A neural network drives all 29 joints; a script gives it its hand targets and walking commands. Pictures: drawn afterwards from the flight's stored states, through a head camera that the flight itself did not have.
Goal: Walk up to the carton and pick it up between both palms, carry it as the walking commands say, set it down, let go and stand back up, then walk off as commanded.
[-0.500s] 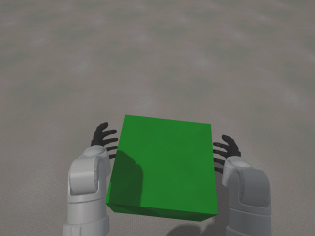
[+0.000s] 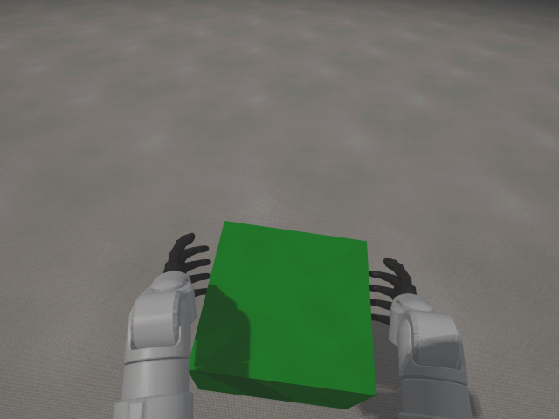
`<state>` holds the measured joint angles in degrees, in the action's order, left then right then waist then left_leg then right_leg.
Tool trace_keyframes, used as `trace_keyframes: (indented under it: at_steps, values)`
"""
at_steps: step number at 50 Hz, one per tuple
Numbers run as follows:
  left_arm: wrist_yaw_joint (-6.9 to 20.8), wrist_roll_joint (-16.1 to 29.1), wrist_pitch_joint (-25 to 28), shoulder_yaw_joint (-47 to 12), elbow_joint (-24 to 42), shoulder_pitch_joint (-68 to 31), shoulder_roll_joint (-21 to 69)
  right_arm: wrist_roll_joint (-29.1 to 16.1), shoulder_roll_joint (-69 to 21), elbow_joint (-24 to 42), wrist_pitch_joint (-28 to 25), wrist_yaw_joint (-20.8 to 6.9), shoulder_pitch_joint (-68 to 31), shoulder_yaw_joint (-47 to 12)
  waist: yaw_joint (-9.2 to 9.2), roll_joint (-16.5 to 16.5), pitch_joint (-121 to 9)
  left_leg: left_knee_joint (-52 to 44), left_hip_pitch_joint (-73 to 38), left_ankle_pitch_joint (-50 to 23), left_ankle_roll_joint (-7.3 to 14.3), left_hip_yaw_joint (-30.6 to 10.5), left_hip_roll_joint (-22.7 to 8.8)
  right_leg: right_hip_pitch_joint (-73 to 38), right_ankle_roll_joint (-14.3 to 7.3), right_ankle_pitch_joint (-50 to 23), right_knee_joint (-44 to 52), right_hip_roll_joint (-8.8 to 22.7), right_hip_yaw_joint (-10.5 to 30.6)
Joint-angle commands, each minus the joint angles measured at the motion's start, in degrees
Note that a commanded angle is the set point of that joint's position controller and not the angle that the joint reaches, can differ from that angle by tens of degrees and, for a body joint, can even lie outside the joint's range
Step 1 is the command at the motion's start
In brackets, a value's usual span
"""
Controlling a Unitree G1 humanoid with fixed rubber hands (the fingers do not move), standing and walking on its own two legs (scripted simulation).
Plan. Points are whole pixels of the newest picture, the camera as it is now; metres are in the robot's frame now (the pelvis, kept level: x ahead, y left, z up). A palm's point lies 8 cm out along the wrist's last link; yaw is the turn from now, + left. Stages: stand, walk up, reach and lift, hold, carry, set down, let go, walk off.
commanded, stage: carry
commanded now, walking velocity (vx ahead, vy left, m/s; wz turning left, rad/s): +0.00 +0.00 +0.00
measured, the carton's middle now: (284, 313) +0.31 +0.00 -0.01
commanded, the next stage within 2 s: hold in 1.98 s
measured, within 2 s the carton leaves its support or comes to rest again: neither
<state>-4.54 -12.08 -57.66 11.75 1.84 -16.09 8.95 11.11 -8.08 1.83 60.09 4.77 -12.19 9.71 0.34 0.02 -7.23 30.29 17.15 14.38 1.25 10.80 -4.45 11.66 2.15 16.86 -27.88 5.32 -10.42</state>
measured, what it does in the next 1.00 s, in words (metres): stands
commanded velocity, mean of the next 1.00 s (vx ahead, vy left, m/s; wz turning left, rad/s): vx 0.00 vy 0.00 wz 0.00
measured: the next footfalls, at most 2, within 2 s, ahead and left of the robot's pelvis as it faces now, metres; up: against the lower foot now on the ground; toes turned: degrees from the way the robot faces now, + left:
none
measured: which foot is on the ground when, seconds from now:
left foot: down 0.00-1.00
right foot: down 0.00-1.00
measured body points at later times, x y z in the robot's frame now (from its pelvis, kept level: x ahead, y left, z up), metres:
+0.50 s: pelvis -0.03 +0.01 +0.00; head -0.05 +0.02 +0.45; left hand +0.28 +0.16 +0.05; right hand +0.26 -0.16 +0.04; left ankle +0.02 +0.10 -0.74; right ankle -0.03 -0.13 -0.74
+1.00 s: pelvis -0.04 +0.00 +0.00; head -0.06 +0.01 +0.45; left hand +0.27 +0.16 +0.04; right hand +0.25 -0.16 +0.03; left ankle +0.02 +0.10 -0.74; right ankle -0.03 -0.13 -0.74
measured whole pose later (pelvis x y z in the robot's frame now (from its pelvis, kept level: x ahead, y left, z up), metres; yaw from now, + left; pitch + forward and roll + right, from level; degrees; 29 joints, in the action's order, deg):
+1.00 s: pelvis -0.04 +0.00 +0.00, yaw +0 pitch +2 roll -1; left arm -3.6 -12.8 -44.4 11.3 -6.3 -12.8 8.2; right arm 11.7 -7.8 -6.5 46.2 2.9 -10.2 10.4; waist 0.4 0.6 -6.6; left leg 30.2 21.6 10.9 2.3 11.3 -4.4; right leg 17.2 1.7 14.3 -29.8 5.6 -9.8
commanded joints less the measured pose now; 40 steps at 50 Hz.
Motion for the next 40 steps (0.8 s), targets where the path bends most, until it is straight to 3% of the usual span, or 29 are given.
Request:
trace_keyframes:
  at_steps: [1, 2, 4, 5, 7, 8, 9, 10, 11, 12, 13, 15, 17, 19, 20, 21, 22, 24, 26, 28, 29, 30, 31, 32, 33, 34, 35, 37, 40]
  values:
    - [14.42, 15.0, 1.07, -28.24, -9.87, -18.12, 45.79, -16.27, -44.05, -1.6, -4.28, -14.72, -28.1, -28.14, 0.44, -0.26, -12.54, -4.25, -5.96, -13.16, -0.57, -6.83, -7.06, -1.26, -0.86, -10.08, 3.57, 5.43, 5.41]
    - [14.57, 22.52, 1.62, -36.35, 6.77, -23.37, 48.84, -23.32, -47.14, 13.88, -4.61, -14.69, -32.21, -35.56, 0.39, 0.37, -13.39, -3.95, -7.22, -13.88, -0.52, -6.23, -7.25, -1.43, -0.85, -11.24, 3.33, 5.54, 5.14]
    - [14.48, 12.88, 3.86, -26.24, -11.93, -17.86, 45.19, -15.26, -43.59, -2.79, -6.87, -14.88, -28.76, -26.2, 0.25, 1.08, -12.41, -4.86, -4.05, -14.46, -0.42, -7.34, -7.39, -2.24, -0.99, -9.86, 2.42, 4.59, 5.0]
    - [14.23, 16.48, 5.29, -31.1, -2.81, -19.02, 46.1, -19.29, -44.09, 6.32, -8.43, -15.02, -30.08, -30.7, 0.08, 1.61, -13.38, -5.7, -2.94, -10.54, -0.38, -6.83, -6.86, -2.9, -0.95, -8.34, 2.78, 4.8, 4.7]
    - [13.83, 13.73, 7.75, -27.15, -7.57, -21.32, 44.39, -15.79, -42.29, -1.79, -10.43, -14.66, -30.21, -26.23, 0.16, -0.04, -12.39, -4.73, -3.42, -10.35, -0.63, -6.74, -6.6, -1.28, -0.97, -7.95, 3.18, 4.86, 5.41]
    - [13.85, 16.34, 8.37, -31.64, -1.83, -21.66, 46.54, -17.96, -44.57, 3.61, -11.2, -14.75, -29.55, -30.78, 0.21, 0.93, -11.75, -5.61, -3.39, -9.77, -0.48, -6.86, -6.53, -1.41, -1.4, -8.82, 3.07, 5.47, 5.59]
    - [13.77, 14.21, 8.92, -28.15, -8.18, -20.33, 45.27, -16.54, -42.29, 2.89, -12.51, -14.6, -32.89, -29.08, 0.16, -1.2, -10.98, -5.33, -3.07, -9.34, -0.13, -7.33, -7.09, 0.25, -1.28, -7.26, 3.43, 4.8, 5.23]
    - [13.64, 19.54, 8.56, -34.04, 2.45, -23.04, 47.67, -21.31, -44.62, 11.31, -11.72, -14.29, -33.79, -34.2, 0.7, -1.02, -10.96, -5.12, -3.78, -6.89, -0.72, -6.64, -6.73, 1.41, -1.69, -5.65, 4.81, 5.48, 6.09]
    - [13.26, 18.06, 7.1, -32.55, -2.71, -20.65, 46.64, -20.21, -42.26, 10.17, -10.84, -13.76, -34.3, -32.42, 0.27, 2.17, -11.57, -5.25, -4.55, -10.65, -0.37, -7.57, -7.14, 0.86, -1.38, -6.84, 3.11, 4.85, 6.02]
    - [13.08, 15.22, 8.1, -29.56, -5.33, -18.56, 43.97, -17.38, -39.5, 5.11, -11.21, -13.55, -30.81, -29.19, 0.09, 0.24, -14.33, -5.08, -3.25, -9.61, -0.53, -7.32, -7.09, -1.54, -1.15, -7.15, 2.14, 4.88, 5.67]
    - [12.53, 17.07, 7.97, -33.7, -0.58, -16.52, 44.14, -19.13, -41.76, 5.72, -10.74, -13.76, -25.56, -31.75, 0.2, 2.97, -13.52, -5.84, -4.04, -8.51, -0.15, -7.85, -6.93, -0.44, -1.33, -6.4, 1.82, 5.21, 6.08]
    - [12.31, 15.8, 7.79, -31.77, -2.71, -16.89, 42.23, -17.58, -40.3, 3.56, -10.84, -13.76, -25.98, -30.14, 0.14, 2.15, -12.95, -5.97, -3.4, -12.39, 0.02, -8.37, -7.54, 0.43, -0.95, -5.86, 1.13, 4.2, 5.45]
    - [12.38, 19.45, 6.64, -35.19, 2.94, -18.35, 43.62, -21.16, -41.54, 11.02, -9.82, -13.75, -29.54, -34.24, -0.06, 0.55, -14.65, -4.94, -4.74, -13.41, 0.02, -7.04, -7.47, -1.3, -0.98, -8.68, 2.18, 4.84, 5.72]
    - [12.88, 17.27, 6.71, -33.57, -1.4, -17.86, 44.47, -18.6, -40.58, 6.45, -9.73, -13.75, -28.91, -32.37, 0.16, -1.73, -12.9, -4.55, -4.11, -12.77, -0.26, -6.98, -7.29, -0.39, -1.13, -10.17, 3.05, 5.25, 6.11]
    - [12.75, 19.49, 6.44, -36.25, 4.33, -17.69, 43.82, -21.59, -40.17, 14.11, -9.64, -14.02, -30.76, -35.0, -0.01, 1.79, -13.27, -5.52, -4.03, -9.82, 0.05, -6.98, -6.95, 0.21, -1.02, -6.39, 2.32, 4.78, 5.78]
    - [12.85, 15.08, 6.46, -31.68, -6.15, -14.6, 43.49, -16.48, -40.1, 1.52, -9.81, -13.93, -25.92, -30.79, 0.33, 0.12, -13.04, -4.75, -4.48, -11.92, -0.36, -6.23, -7.22, 0.64, -1.1, -9.23, 3.18, 4.95, 6.44]
    - [13.24, 13.62, 8.17, -29.58, -7.82, -14.95, 42.28, -15.46, -39.48, -0.02, -11.62, -14.45, -25.47, -27.96, 0.36, 0.15, -11.84, -5.42, -3.86, -13.88, -0.07, -6.98, -7.27, -0.12, -0.82, -8.27, 2.01, 4.94, 5.63]
    - [13.31, 19.08, 8.72, -35.4, 2.86, -22.01, 45.56, -19.62, -42.61, 7.43, -11.8, -14.53, -29.23, -32.04, 0.36, 2.91, -11.34, -7.8, -1.92, -7.14, 0.25, -8.28, -7.3, 1.09, -0.96, -3.99, 1.36, 4.02, 5.33]
    - [13.33, 14.68, 9.42, -31.59, -6.64, -16.82, 44.24, -16.24, -41.25, 0.56, -12.63, -14.45, -27.36, -30.09, 0.09, 0.03, -12.83, -6.0, -4.09, -7.59, -0.11, -7.44, -7.19, 1.06, -1.21, -5.39, 2.48, 4.3, 5.92]
    - [13.2, 19.27, 8.41, -37.1, 1.83, -19.66, 45.94, -20.21, -42.29, 8.37, -11.87, -14.43, -29.39, -34.06, -0.05, 4.29, -13.3, -7.49, -1.76, -7.25, 0.5, -8.92, -7.81, -0.54, -1.01, -5.39, 0.29, 3.36, 5.42]
    - [13.3, 15.76, 9.06, -32.58, -5.12, -18.65, 44.22, -16.7, -40.64, 1.61, -12.48, -14.58, -27.83, -30.14, -0.15, 1.44, -12.59, -6.67, -2.88, -6.79, 0.19, -7.89, -7.55, 1.06, -1.21, -6.88, 1.67, 4.08, 5.9]
    - [13.15, 17.29, 9.59, -34.88, 0.19, -17.95, 43.59, -19.47, -41.72, 6.53, -12.86, -14.73, -28.0, -32.96, 0.09, 2.36, -13.89, -6.58, -2.25, -5.54, 0.17, -8.09, -6.98, -0.11, -1.0, -6.53, 1.8, 4.16, 5.95]
    - [13.31, 16.01, 9.9, -33.08, -5.61, -18.5, 44.89, -16.9, -40.94, 3.76, -13.68, -14.44, -29.57, -30.89, -0.08, 0.66, -13.8, -6.47, -2.93, -7.87, 0.09, -7.83, -7.2, -0.18, -0.83, -6.74, 1.66, 3.76, 5.69]
    - [13.43, 11.86, 11.23, -28.93, -11.14, -14.54, 41.43, -13.68, -39.82, -4.41, -14.68, -14.66, -25.08, -27.98, 0.32, 1.88, -13.83, -5.66, -3.54, -9.68, 0.59, -7.98, -7.48, 0.57, -1.0, -8.11, 1.52, 4.23, 6.23]
    - [13.27, 17.05, 11.77, -34.79, -0.36, -18.69, 43.5, -18.2, -40.97, 4.8, -15.07, -14.76, -27.1, -32.2, 0.49, 1.23, -12.61, -5.02, -3.47, -11.91, 0.2, -7.15, -6.85, 1.33, -0.9, -7.86, 1.43, 4.3, 5.56]
    - [13.38, 14.71, 12.1, -31.32, -7.3, -19.17, 43.76, -15.91, -40.98, -2.18, -15.4, -14.67, -28.04, -29.21, 0.47, -0.07, -11.95, -4.2, -4.23, -13.17, 0.19, -6.77, -6.55, 1.97, -0.98, -8.97, 2.53, 4.75, 6.15]
    - [13.51, 15.65, 12.96, -33.61, -2.58, -19.98, 44.44, -16.61, -42.02, 2.38, -16.38, -14.89, -28.13, -31.51, 0.44, 1.24, -13.84, -4.38, -5.6, -14.17, -0.1, -7.31, -6.69, 2.0, -0.96, -7.75, 1.57, 4.3, 5.69]
    - [14.02, 12.31, 14.16, -30.56, -12.27, -16.27, 44.67, -13.55, -40.4, -3.66, -18.2, -14.92, -27.1, -28.52, 0.38, 1.77, -10.92, -7.43, -1.28, -5.15, 0.11, -9.05, -7.28, 1.23, -0.98, -4.53, 1.62, 3.66, 5.49]
    - [13.04, 18.66, 13.28, -36.88, 0.74, -21.69, 45.71, -19.08, -40.97, 6.94, -16.92, -14.29, -30.84, -32.97, 0.4, 1.48, -13.0, -8.46, 0.32, -1.8, -0.24, -8.78, -6.67, 0.24, -1.34, -3.91, 1.27, 3.61, 4.85]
